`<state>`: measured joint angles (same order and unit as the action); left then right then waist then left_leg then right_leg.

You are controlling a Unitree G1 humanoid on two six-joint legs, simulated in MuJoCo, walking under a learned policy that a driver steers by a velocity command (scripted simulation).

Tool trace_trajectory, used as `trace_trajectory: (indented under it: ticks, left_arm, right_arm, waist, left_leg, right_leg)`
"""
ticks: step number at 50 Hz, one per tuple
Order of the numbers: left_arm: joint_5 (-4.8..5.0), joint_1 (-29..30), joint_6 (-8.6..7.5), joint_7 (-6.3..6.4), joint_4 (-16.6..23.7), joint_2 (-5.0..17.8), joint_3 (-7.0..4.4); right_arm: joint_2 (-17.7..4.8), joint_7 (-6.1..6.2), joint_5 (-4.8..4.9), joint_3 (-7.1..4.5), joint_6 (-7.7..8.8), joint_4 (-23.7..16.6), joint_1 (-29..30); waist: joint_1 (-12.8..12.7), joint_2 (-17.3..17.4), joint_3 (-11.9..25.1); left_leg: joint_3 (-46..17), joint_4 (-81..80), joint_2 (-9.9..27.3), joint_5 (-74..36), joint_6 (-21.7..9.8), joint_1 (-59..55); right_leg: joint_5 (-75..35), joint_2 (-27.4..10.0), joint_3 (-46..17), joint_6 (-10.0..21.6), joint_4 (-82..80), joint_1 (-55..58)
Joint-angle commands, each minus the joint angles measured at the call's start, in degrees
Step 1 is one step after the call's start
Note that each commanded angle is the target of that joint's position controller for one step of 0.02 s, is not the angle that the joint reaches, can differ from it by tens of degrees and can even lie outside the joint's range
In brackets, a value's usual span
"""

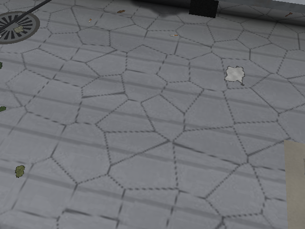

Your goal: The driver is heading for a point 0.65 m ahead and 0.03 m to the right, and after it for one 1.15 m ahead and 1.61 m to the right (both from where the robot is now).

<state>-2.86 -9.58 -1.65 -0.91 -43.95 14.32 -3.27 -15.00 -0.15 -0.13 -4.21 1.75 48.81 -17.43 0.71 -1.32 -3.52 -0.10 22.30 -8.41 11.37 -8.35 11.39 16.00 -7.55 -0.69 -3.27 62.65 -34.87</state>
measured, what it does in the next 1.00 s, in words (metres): walks ahead: right foot, then left foot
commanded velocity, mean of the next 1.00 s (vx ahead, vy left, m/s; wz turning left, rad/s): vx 0.46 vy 0.00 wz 0.21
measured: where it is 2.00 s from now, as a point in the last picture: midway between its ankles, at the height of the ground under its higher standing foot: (131, 209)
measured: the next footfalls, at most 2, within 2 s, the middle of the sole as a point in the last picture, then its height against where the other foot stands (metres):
right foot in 0.32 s outside the picture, level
left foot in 0.78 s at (114, 211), level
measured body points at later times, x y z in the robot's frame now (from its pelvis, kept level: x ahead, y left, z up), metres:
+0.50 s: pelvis +0.29 -0.03 +0.00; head +0.31 -0.03 +0.45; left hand +0.31 +0.26 -0.11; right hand +0.44 -0.26 -0.12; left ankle +0.20 +0.08 -0.66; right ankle +0.33 -0.11 -0.74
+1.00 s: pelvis +0.49 +0.08 +0.01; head +0.52 +0.11 +0.45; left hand +0.51 +0.36 -0.14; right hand +0.64 -0.15 -0.10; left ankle +0.49 +0.16 -0.74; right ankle +0.50 -0.05 -0.66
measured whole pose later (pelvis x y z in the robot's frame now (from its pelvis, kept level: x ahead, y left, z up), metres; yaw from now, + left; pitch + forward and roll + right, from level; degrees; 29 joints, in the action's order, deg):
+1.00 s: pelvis +0.49 +0.08 +0.01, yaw +9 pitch +1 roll -1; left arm -1.1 -16.6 0.3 -0.9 -45.7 15.4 -4.1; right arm -12.2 0.7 -1.2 -1.1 4.0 43.7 -13.6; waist -0.6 -2.2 -2.8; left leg 8.1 23.2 1.0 11.2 -3.3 13.2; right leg 20.4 -0.6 0.6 0.2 62.6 -30.1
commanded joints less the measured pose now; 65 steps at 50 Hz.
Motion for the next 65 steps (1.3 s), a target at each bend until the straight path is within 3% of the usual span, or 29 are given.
trace_trajectory:
  ticks: [1, 10, 13, 14, 15, 16, 17, 18, 19, 20, 21, 23, 26, 31, 35, 37, 39, 40, 41, 42, 43, 45, 49, 55, 60, 62, 63, 64, 65]
  left_arm:
    - [-0.34, -0.15, 0.67, -0.17, 3.52, 3.74, -0.51]
    - [1.18, 15.16, -0.94, -0.71, 10.85, 3.77, 0.95]
    - [1.48, 9.52, -1.74, -0.23, 10.54, 5.19, 0.63]
    - [1.46, 3.12, -2.01, 0.33, 8.71, 6.84, -0.12]
    - [1.22, -4.74, -2.59, 1.09, 6.98, 8.11, -0.81]
    - [-0.19, -13.74, -2.90, 2.18, 6.54, 11.45, -1.69]
    - [-1.52, -14.75, -2.65, 2.22, 6.07, 16.46, -2.80]
    - [0.27, -12.09, -1.99, 1.45, 5.84, 13.18, -2.67]
    - [1.07, -7.40, -1.91, 1.01, 6.49, 7.88, -1.53]
    - [1.28, -5.36, -2.19, 0.59, 6.23, 4.85, -0.74]
    - [1.20, -5.15, -2.56, 0.49, 5.49, 4.11, -0.45]
    - [1.63, -6.72, -3.65, 0.23, 3.60, 4.50, -0.41]
    - [2.15, -10.02, -4.86, -0.24, 1.56, 6.01, -0.76]
    - [2.10, -12.51, -3.92, -0.42, -0.16, 6.95, -1.13]
    - [2.00, -15.93, -3.17, -0.46, -1.52, 9.11, -1.71]
    - [2.07, -16.55, -2.55, -0.34, -2.18, 9.84, -1.78]
    - [2.42, -16.69, -2.19, -0.19, -2.62, 9.01, -1.46]
    - [2.61, -15.07, -2.46, -0.20, -0.33, 5.88, -0.41]
    - [3.80, -19.94, -2.36, 0.27, 1.42, 0.80, 0.78]
    - [2.43, -17.69, -1.20, 1.13, -0.32, 6.80, -0.83]
    - [2.60, -15.37, -0.91, 1.03, -0.27, 5.87, -0.99]
    - [2.16, -14.29, 0.23, 0.67, -0.97, 4.91, -1.28]
    - [1.61, -14.01, 2.37, -0.17, -0.31, 2.91, -1.56]
    - [1.01, -4.96, 3.29, -1.28, 3.81, 0.86, -0.47]
    - [0.96, -2.10, 3.16, -1.66, 6.59, 3.05, -1.00]
    - [0.48, -5.81, 2.01, -1.13, 6.06, 3.57, -1.38]
    - [-0.06, -9.83, 1.11, -0.26, 5.74, 8.64, -2.71]
    - [0.99, -10.50, 1.42, 0.28, 6.90, 16.63, -4.67]
    - [3.58, -14.56, 2.08, 0.41, 5.84, 15.29, -4.85]
  right_arm:
    - [-7.84, 0.06, 0.02, -1.57, 1.60, -3.94, -1.36]
    - [-8.85, 0.84, -0.39, -1.86, 1.66, -3.31, -10.94]
    - [-10.20, 1.10, -0.53, -2.17, 1.74, -4.49, -6.99]
    - [-10.51, 0.69, -0.58, -2.08, 2.24, -4.65, -5.94]
    - [-10.14, 0.11, -0.16, -1.89, 2.73, -4.50, -5.20]
    - [-6.30, -0.31, 0.27, -0.74, 3.22, -6.03, -5.45]
    - [-1.37, -0.25, 1.65, 0.22, 2.94, -7.16, -12.06]
    - [-5.11, 0.14, -0.46, 0.03, 2.34, -5.79, -12.87]
    - [-5.61, -0.06, -1.21, -0.10, 1.86, -5.51, -9.26]
    - [-5.12, -0.41, -1.77, 0.15, 1.71, -6.17, -5.43]
    - [-4.69, -0.89, -1.94, 0.17, 1.35, -6.61, -3.94]
    - [-3.98, -1.72, -2.31, 0.48, 0.51, -6.70, -4.29]
    - [-3.39, -2.27, -2.65, 1.02, 0.30, -7.94, -1.03]
    - [-0.67, -2.98, -1.98, 3.19, 0.94, -11.48, 11.36]
    - [-1.98, -2.56, -1.32, 3.17, 1.34, -13.10, 15.91]
    - [-2.90, -2.05, -1.50, 2.70, 1.78, -13.20, 14.66]
    - [-5.21, -1.16, -2.83, 1.48, 2.80, -9.17, 2.98]
    - [-9.26, -0.27, -4.33, 0.46, 3.37, -8.26, -6.93]
    - [-14.89, 0.39, -3.98, -1.01, 2.62, -7.89, -8.26]
    - [-11.15, 0.37, -2.18, -0.46, 2.13, -8.20, -6.79]
    - [-7.00, 0.35, -1.73, 0.78, 2.43, -8.37, -2.73]
    - [-2.83, 0.37, -1.17, 1.92, 2.82, -8.43, 2.10]
    - [-3.75, 1.23, -0.73, 1.47, 3.13, -8.21, 3.63]
    - [-4.66, 1.93, -0.82, 0.81, 2.07, -7.00, 3.24]
    - [-7.61, 1.59, -0.74, -0.70, 0.28, -6.03, 1.49]
    - [-7.58, 1.80, -0.52, -0.93, -0.79, -5.45, 0.71]
    - [-6.89, 1.72, -0.90, -0.79, -1.13, -5.89, -2.40]
    - [-2.91, 1.36, -0.69, 0.32, -1.92, -9.71, -2.43]
    - [-4.44, 1.51, -1.81, 0.17, -3.15, -9.36, 0.05]
  waist:
    - [-0.61, 2.32, 2.09]
    - [4.78, 4.16, 1.53]
    - [0.93, 5.62, 2.63]
    - [-1.60, 5.22, 6.19]
    - [-5.86, 3.48, 10.47]
    - [-9.19, -0.39, 17.76]
    - [-4.74, -11.98, 21.19]
    - [-3.13, -8.02, 17.15]
    - [-1.63, -1.52, 8.99]
    - [-1.44, 2.02, 5.14]
    - [-0.70, 0.52, 3.81]
    - [0.38, -3.22, 4.18]
    - [0.29, -3.73, 4.40]
    - [-2.28, -4.25, 2.20]
    - [-3.85, -4.95, 2.31]
    - [-2.81, -4.32, 2.19]
    - [2.27, 0.38, 7.65]
    - [6.88, 6.73, 15.14]
    - [4.72, 18.84, 19.50]
    - [5.15, 9.66, 15.93]
    - [2.98, 7.68, 10.27]
    - [-0.18, 7.15, 6.46]
    - [-2.93, 8.24, 6.70]
    - [-1.64, 8.77, 5.01]
    - [-0.19, 8.25, 5.48]
    - [-2.26, 3.93, 7.62]
    - [-3.42, -5.70, 11.27]
    - [-2.51, -16.94, 12.85]
    - [-5.55, -8.24, 17.01]
  left_leg:
    - [-16.01, -10.52, 14.73, -15.62, -7.67, -1.52]
    - [-20.72, -4.22, 16.01, -28.42, -4.80, -14.40]
    - [-20.89, 0.28, 15.16, -36.65, -1.78, -10.63]
    - [-19.95, 5.78, 14.18, -42.63, -0.54, -9.38]
    - [-16.97, 15.82, 11.37, -41.50, 0.79, -5.91]
    - [-14.17, 30.25, 8.44, -25.19, 1.99, 1.88]
    - [-8.15, 45.56, -0.96, 16.28, 4.05, 18.98]
    - [-8.73, 51.66, 2.40, 16.35, 3.63, 24.34]
    - [-8.67, 52.18, 4.92, 11.13, 3.97, 24.75]
    - [-8.27, 49.35, 6.44, 8.33, 4.28, 23.61]
    - [-8.13, 46.83, 7.66, 7.41, 4.59, 22.27]
    - [-7.38, 44.09, 8.46, 7.05, 5.46, 19.76]
    - [-5.89, 40.19, 9.22, 5.04, 6.43, 22.77]
    - [0.82, 21.48, 12.21, -3.06, 7.45, 20.92]
    - [3.17, 13.09, 10.87, -3.31, 6.42, 16.19]
    - [3.49, 9.56, 9.48, -1.28, 5.26, 12.19]
    - [2.45, 3.60, 8.42, -1.82, 3.50, -5.51]
    - [-11.16, 1.60, 21.75, 1.66, 0.56, -18.45]
    - [-30.92, -4.01, 36.09, -6.37, -5.23, -26.52]
    - [-28.90, -2.50, 34.19, -15.55, -6.01, -21.67]
    - [-19.65, -1.64, 31.48, -27.34, -5.15, -16.37]
    - [-8.49, -2.91, 26.49, -36.48, -1.74, -8.96]
    - [0.44, -4.85, 24.69, -43.21, -1.82, -3.46]
    - [8.66, -4.30, 23.48, -35.09, -1.27, -1.46]
    - [8.49, 3.28, 26.25, -31.54, -0.20, -4.78]
    - [10.74, 14.39, 23.89, -27.03, 2.84, -3.55]
    - [12.80, 27.82, 19.58, -13.14, 6.33, 3.13]
    - [11.79, 43.05, 7.50, 27.44, 10.08, 20.59]
    - [0.76, 48.87, 8.35, 29.29, 10.32, 21.42]
  right_leg:
    - [-5.92, 0.44, 1.02, -0.98, -6.10, -3.67]
    - [-13.10, 5.98, 0.40, 1.98, -25.53, -6.30]
    - [-8.86, 8.72, 0.54, 4.34, -31.90, 7.53]
    - [-7.11, 10.35, 1.63, 5.58, -32.69, 16.80]
    - [-9.22, 8.86, 1.36, 7.34, -36.08, 28.21]
    - [2.18, -2.96, -10.59, 10.28, -37.38, 41.12]
    - [4.58, -17.51, -38.29, 17.22, -43.10, 51.39]
    - [9.48, -17.23, -46.75, 19.49, -46.67, 45.77]
    - [9.70, -14.71, -37.49, 18.53, -47.53, 37.68]
    - [3.69, -11.41, -29.11, 16.82, -48.32, 31.65]
    - [-2.46, -8.59, -22.72, 15.08, -48.98, 28.53]
    - [-12.92, -5.79, -15.58, 14.19, -50.22, 25.75]
    - [-20.29, -5.52, -10.80, 15.36, -51.83, 26.95]
    - [-21.51, -2.14, -2.68, 13.93, -53.33, 25.44]
    - [-22.47, -4.25, -3.41, 12.49, -50.58, 27.97]
    - [-24.85, -5.32, -5.36, 11.90, -46.73, 28.96]
    - [-29.16, -0.98, -2.34, 9.67, -31.57, 24.92]
    - [-15.38, 2.66, 0.55, 7.61, -15.68, 16.25]
    - [15.85, 10.86, 4.42, 5.39, -0.05, 0.65]
    - [15.16, 8.61, -1.09, 5.87, 5.48, -1.25]
    - [12.13, 7.15, -2.25, 5.82, 6.21, -1.09]
    - [8.72, 4.87, -1.46, 4.69, 2.50, 1.87]
    - [2.65, 6.11, 0.59, 2.88, 2.18, 4.66]
    - [-7.24, 5.17, 3.64, 3.43, -15.25, 7.42]
    - [-0.86, 6.77, 5.59, 6.36, -24.47, 11.55]
    - [-6.37, 8.43, 5.54, 8.36, -33.84, 19.19]
    - [-22.32, 1.10, -5.63, 10.99, -37.78, 27.92]
    - [-44.22, -14.79, -29.26, 22.30, -39.90, 35.54]
    - [-40.38, -15.02, -29.82, 25.83, -41.32, 36.21]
